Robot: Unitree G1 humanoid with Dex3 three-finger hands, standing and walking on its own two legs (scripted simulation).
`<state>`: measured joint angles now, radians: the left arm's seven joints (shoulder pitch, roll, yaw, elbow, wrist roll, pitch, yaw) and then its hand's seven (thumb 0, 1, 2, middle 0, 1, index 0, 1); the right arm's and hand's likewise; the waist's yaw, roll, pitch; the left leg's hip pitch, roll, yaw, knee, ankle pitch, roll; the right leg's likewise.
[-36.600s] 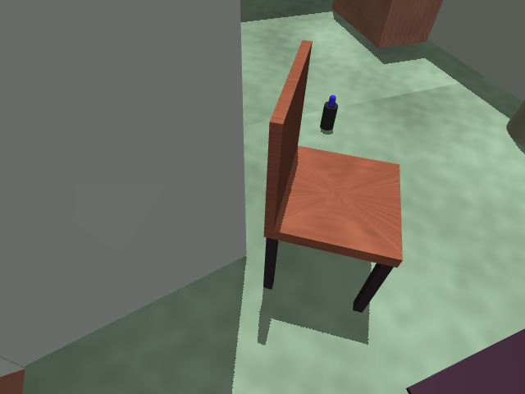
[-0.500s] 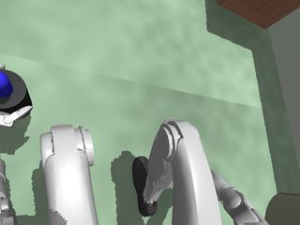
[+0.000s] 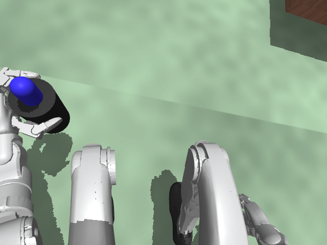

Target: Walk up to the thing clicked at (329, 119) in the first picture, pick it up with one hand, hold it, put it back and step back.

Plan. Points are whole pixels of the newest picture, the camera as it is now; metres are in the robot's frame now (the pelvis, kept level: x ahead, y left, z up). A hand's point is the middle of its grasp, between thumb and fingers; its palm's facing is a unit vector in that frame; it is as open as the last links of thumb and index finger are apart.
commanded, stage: settle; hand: left
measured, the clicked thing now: (40, 105) +0.40 +0.27 -0.05
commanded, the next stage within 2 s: lift in 0.84 s
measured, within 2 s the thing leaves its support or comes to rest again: neither
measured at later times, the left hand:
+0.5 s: hand (28, 95) +0.41 +0.28 +0.00, palm faces +0.27 -0.96 -0.03, open 11.3 cm
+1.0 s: hand (24, 90) +0.41 +0.27 +0.02, palm faces +0.27 -0.96 -0.03, open 11.3 cm
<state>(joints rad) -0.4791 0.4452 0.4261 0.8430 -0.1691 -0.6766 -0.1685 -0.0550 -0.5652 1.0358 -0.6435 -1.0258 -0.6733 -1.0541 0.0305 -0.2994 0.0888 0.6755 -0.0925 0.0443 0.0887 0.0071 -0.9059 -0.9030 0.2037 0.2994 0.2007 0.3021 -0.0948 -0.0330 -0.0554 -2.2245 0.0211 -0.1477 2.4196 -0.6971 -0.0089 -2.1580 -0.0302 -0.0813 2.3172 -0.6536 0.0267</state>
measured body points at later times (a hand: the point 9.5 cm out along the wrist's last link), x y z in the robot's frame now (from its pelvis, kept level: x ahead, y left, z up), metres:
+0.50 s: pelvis +0.00 -0.01 +0.03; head +0.20 +0.05 +0.43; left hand +0.38 +0.33 +0.00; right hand +0.17 -0.27 -0.09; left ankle +0.08 +0.13 -0.30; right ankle +0.11 -0.13 -0.30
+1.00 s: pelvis +0.00 +0.00 +0.05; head +0.19 +0.05 +0.45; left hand +0.39 +0.32 +0.02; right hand +0.16 -0.26 -0.07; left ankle +0.08 +0.13 -0.30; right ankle +0.11 -0.13 -0.30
